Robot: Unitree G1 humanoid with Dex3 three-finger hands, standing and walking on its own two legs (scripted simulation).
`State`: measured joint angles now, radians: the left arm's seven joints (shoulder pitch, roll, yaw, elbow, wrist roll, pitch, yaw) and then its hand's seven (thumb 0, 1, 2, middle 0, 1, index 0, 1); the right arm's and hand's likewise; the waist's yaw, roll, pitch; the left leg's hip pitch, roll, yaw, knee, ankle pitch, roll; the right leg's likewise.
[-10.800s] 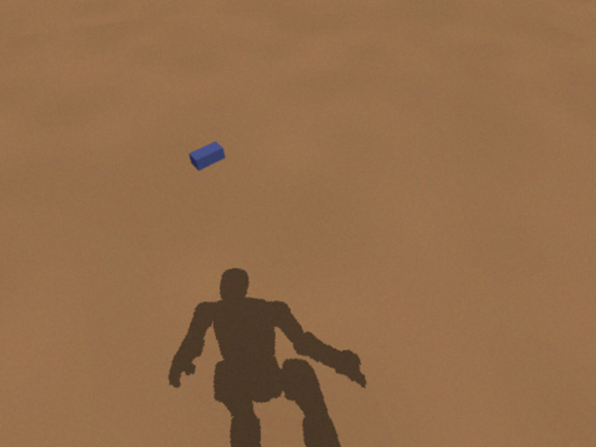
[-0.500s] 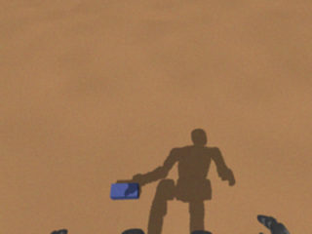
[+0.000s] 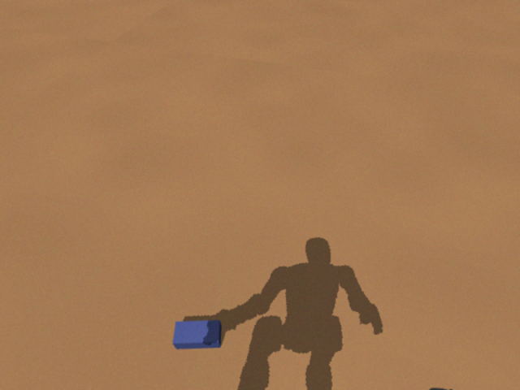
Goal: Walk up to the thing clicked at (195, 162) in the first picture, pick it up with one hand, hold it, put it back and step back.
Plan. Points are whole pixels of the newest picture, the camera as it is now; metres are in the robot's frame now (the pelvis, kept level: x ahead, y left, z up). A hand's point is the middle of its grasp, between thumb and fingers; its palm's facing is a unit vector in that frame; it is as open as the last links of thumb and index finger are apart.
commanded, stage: walk up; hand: left
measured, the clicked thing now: (198, 334) +0.43 +0.25 -0.75
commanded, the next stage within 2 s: stand in 0.42 s
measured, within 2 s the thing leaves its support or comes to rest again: neither
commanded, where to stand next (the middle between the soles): +0.06 +0.01 m, yaw +1 degrees
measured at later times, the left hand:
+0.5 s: hand out of the picture +0.08 +0.25 -0.16, palm faces -0.02 -0.94 -0.33, open 7.4 cm
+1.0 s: hand out of the picture +0.13 +0.24 -0.15, palm faces -0.04 -0.94 -0.34, open 7.4 cm
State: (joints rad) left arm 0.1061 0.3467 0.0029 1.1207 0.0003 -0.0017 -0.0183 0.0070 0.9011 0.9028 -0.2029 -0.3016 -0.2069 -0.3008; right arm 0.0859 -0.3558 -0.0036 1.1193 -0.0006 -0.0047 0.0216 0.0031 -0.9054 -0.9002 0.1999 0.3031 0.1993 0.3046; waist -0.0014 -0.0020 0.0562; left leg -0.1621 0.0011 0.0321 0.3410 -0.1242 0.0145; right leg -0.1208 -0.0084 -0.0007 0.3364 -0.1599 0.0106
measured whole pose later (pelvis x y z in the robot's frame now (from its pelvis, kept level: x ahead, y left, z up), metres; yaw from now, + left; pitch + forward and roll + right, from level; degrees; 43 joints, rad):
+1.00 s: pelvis +0.04 -0.01 +0.00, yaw +0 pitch -1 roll +0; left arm 0.10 0.35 -0.01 1.11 0.01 -0.01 0.00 0.01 0.90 0.90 -0.20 -0.30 -0.21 -0.30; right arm 0.09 -0.35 0.00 1.14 0.00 -0.01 0.01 0.00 -0.91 -0.90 0.20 0.30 0.20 0.30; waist -0.01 0.00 0.04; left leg -0.11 0.00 0.03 0.31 -0.17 0.00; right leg -0.07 0.00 -0.01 0.30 -0.20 0.00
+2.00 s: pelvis +0.04 -0.01 +0.00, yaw +0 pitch -2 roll +0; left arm 0.13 0.35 -0.01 1.12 0.01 -0.01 0.00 0.01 0.90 0.90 -0.20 -0.30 -0.21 -0.30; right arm 0.11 -0.35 0.00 1.14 0.00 0.00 0.01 0.00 -0.91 -0.90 0.20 0.30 0.20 0.30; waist -0.01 0.00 0.05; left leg -0.10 0.01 0.02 0.30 -0.16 0.00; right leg -0.06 0.00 -0.01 0.29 -0.20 0.00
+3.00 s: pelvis +0.03 -0.01 -0.02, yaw +1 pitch +8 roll +0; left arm -0.04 0.35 0.14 1.00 0.14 0.00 -0.04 0.01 0.37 0.93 -0.15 -0.76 -0.16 -0.75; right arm 0.23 -0.25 -0.03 0.78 0.03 -0.03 -0.01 0.00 -0.93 -0.91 0.20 0.30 0.20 0.30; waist -0.02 -0.01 -0.01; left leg -0.49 0.01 0.01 0.65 -0.30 0.00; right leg -0.44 0.00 -0.02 0.65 -0.34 -0.01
